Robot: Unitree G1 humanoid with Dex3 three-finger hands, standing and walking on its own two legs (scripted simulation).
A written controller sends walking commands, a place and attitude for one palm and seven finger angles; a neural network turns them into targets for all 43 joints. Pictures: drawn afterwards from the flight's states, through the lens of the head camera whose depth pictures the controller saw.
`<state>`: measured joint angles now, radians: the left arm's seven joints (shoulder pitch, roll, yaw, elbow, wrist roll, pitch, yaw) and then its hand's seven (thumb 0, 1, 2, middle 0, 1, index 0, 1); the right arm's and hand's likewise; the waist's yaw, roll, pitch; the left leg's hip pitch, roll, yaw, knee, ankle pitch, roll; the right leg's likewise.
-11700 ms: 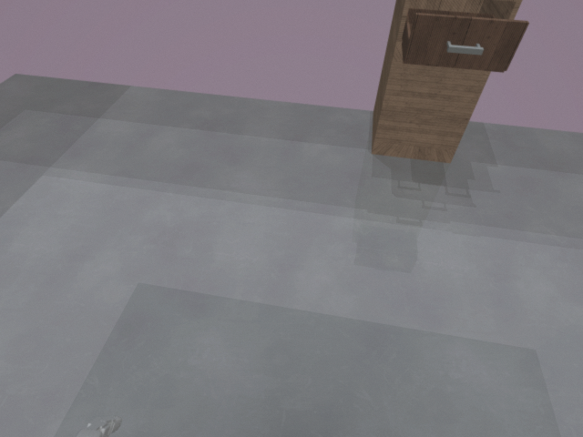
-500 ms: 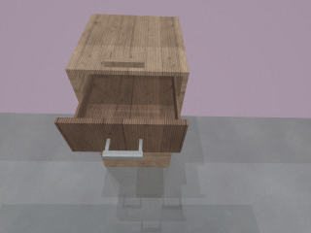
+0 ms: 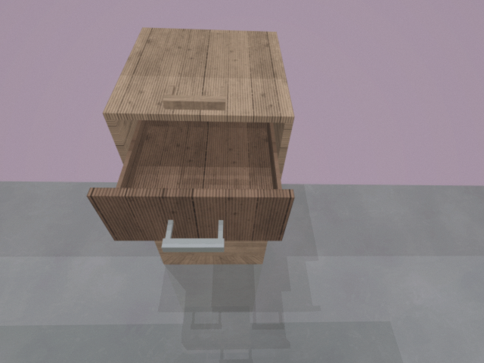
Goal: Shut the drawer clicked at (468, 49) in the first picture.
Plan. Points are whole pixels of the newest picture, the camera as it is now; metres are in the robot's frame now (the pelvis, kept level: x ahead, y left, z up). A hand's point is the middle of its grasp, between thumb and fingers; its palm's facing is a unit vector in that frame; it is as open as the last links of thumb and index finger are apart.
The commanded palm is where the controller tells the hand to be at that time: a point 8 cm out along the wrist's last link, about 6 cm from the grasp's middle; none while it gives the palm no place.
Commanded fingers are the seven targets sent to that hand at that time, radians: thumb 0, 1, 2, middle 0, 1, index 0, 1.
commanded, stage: look again from close up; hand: left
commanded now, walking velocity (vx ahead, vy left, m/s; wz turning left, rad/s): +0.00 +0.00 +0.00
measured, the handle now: (194, 235) +0.36 +0.12 -0.06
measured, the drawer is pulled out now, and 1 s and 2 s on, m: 0.22 0.22 0.22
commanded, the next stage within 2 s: raise the hand and make a fist in 0.34 s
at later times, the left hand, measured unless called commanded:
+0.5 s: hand out of the picture +0.00 +0.15 -0.16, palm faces +0.09 -0.97 -0.20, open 7.4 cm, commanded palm +0.09 +0.19 -0.07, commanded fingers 0.00 0.90 0.90 -0.28 -0.39 -0.28 -0.39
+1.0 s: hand out of the picture +0.12 +0.12 -0.04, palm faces +0.32 -0.94 -0.09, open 5.2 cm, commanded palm +0.12 +0.17 -0.03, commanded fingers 0.00 0.90 0.90 -0.78 -0.93 -0.78 -0.93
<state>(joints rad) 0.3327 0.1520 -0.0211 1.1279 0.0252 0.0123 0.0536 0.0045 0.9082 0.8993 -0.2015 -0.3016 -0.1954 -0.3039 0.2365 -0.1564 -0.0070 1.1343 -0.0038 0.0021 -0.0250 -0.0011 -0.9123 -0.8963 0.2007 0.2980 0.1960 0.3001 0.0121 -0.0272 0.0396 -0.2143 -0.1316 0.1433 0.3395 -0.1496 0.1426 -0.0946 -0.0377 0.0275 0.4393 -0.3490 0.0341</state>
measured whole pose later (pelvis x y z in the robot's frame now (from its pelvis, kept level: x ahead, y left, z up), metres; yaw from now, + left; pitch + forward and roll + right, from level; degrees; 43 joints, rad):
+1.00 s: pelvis -0.01 -0.09 -0.08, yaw +6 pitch +11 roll -1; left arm 0.67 0.22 0.11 -0.07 -0.23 -0.49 -0.08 0.03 0.90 0.90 -0.59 -0.72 -0.59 -0.73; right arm 0.15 -0.26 -0.03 0.44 0.02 -0.17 -0.02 0.01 -0.91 -0.90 0.20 0.30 0.19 0.30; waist 0.05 -0.02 -0.17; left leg -0.84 -0.03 -0.01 1.11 -0.47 0.03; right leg -0.75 0.09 -0.15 1.08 -0.53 -0.13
